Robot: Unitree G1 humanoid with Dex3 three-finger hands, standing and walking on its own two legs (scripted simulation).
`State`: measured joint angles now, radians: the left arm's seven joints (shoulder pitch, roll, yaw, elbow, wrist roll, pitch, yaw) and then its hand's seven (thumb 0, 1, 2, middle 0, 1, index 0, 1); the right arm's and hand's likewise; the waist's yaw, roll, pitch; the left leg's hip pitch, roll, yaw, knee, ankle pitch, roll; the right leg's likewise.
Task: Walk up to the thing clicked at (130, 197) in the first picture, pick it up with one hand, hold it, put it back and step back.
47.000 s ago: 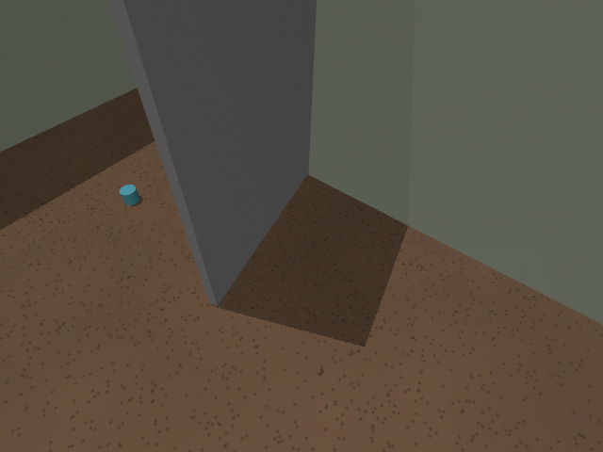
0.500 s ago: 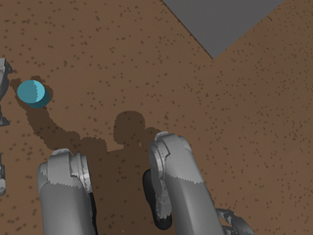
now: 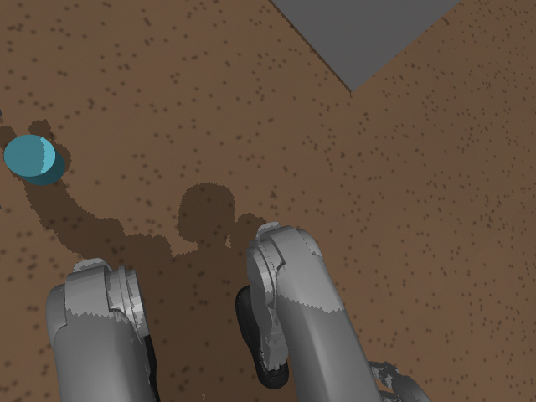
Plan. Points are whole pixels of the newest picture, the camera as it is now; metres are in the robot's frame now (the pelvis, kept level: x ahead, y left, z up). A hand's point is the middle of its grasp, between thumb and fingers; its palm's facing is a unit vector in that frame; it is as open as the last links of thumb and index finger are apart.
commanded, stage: rise first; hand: left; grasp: from above
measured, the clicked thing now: (36, 161) +0.50 +0.27 -0.29
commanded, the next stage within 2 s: approach in 0.76 s
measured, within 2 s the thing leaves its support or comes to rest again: neither
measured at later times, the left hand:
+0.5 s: hand out of the picture +0.47 +0.31 -0.18, palm faces -0.43 -0.07 -0.90, open 14.0 cm
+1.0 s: hand out of the picture +0.46 +0.31 -0.17, palm faces -0.45 -0.06 -0.89, open 13.7 cm
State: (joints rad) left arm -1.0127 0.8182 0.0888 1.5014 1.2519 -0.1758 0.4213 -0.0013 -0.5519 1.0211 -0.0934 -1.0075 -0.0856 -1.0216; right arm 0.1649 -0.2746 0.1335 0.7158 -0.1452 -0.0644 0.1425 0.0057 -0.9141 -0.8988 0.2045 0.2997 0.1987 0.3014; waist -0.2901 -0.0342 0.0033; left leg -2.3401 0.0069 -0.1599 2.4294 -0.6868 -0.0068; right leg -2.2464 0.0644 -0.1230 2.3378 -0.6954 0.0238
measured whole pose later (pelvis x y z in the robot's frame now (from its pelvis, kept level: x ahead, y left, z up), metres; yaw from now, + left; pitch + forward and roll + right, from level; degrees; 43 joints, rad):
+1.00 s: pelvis +0.00 +0.00 +0.00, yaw +0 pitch +33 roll -9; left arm -1.01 0.78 0.02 1.47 1.23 -0.17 0.39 0.00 -0.47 0.95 -0.15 -0.98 -0.15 -0.99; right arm 0.17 -0.27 0.13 0.71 -0.14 -0.06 0.15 0.01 -0.91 -0.90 0.20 0.30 0.20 0.30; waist -0.28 -0.03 -0.02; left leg -2.33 0.00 -0.15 2.41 -0.67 0.00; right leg -2.24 0.06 -0.12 2.32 -0.69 0.03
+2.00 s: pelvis +0.00 +0.00 -0.01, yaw -2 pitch +32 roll -11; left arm -1.13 0.83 0.02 1.63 1.28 -0.13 0.48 0.00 -0.48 1.09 -0.11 -1.11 -0.11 -1.12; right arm 0.16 -0.30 0.20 0.65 -0.17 -0.10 0.16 0.00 -0.91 -0.90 0.20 0.30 0.20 0.30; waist -0.36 -0.07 0.05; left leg -2.35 0.01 -0.18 2.46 -0.68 0.00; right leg -2.25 0.07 -0.14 2.34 -0.68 0.03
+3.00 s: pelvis +0.00 +0.01 -0.01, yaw -5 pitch +29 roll -14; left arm -1.14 0.99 0.06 1.76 1.25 -0.15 0.61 0.00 -0.48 1.02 -0.10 -1.05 -0.10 -1.06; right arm 0.15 -0.34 0.32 0.63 -0.23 -0.22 0.23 0.00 -0.91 -0.90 0.20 0.30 0.20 0.30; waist -0.43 -0.14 0.19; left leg -2.33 0.02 -0.25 2.51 -0.71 -0.01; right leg -2.22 0.10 -0.20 2.35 -0.67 0.04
